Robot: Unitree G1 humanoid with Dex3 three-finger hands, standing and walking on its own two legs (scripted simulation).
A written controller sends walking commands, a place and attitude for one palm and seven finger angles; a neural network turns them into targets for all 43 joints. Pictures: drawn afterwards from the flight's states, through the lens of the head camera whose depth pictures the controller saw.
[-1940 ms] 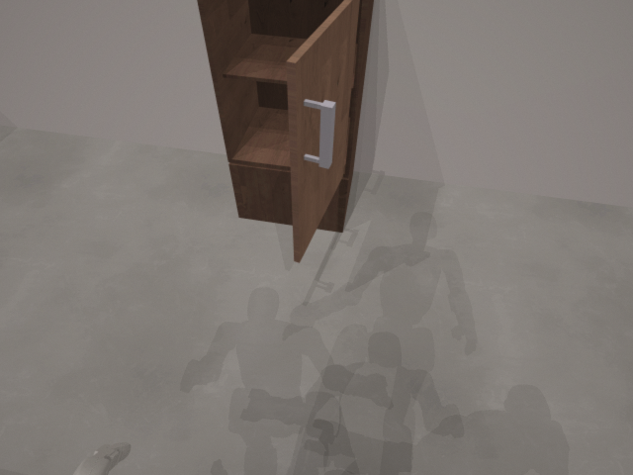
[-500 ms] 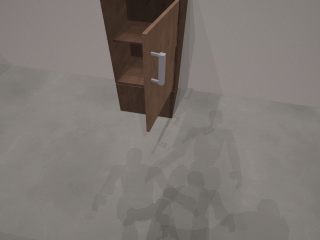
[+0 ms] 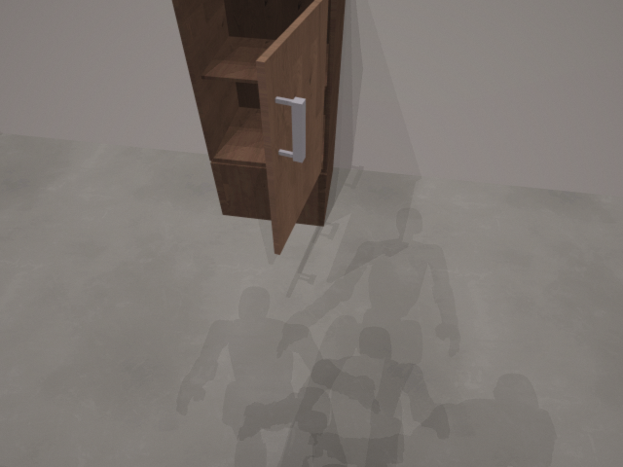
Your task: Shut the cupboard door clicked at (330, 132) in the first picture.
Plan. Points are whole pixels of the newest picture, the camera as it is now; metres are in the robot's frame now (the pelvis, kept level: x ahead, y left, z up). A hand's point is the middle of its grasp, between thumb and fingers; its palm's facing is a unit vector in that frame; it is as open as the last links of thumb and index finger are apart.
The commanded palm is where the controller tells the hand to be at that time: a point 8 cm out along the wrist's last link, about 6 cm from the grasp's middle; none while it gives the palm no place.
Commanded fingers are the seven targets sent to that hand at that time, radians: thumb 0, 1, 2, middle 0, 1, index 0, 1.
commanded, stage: walk around to get in front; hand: left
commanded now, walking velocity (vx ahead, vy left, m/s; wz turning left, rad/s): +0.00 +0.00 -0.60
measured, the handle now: (290, 129) +0.79 +0.11 -0.02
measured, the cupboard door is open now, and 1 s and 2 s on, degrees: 80 80 80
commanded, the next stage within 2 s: none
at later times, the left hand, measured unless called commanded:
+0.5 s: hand out of the picture +0.04 +0.15 -0.16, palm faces -0.17 -0.95 -0.25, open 7.4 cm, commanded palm none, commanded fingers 0.00 0.90 0.90 -0.20 -0.30 -0.20 -0.30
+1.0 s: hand out of the picture +0.12 +0.21 -0.17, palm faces -0.45 -0.86 -0.22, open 7.4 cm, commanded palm none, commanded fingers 0.00 0.90 0.90 -0.20 -0.30 -0.20 -0.30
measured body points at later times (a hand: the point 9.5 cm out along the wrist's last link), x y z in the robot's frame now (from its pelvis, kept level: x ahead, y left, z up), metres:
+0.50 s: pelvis -0.03 -0.03 +0.00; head +0.00 -0.06 +0.45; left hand +0.05 +0.20 -0.14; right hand +0.00 -0.31 -0.15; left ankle -0.02 +0.14 -0.66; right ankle -0.01 -0.11 -0.74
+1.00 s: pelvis -0.05 +0.04 +0.00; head -0.02 +0.06 +0.45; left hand +0.14 +0.25 -0.15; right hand -0.12 -0.21 -0.12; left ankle -0.01 +0.14 -0.74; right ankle -0.14 -0.08 -0.65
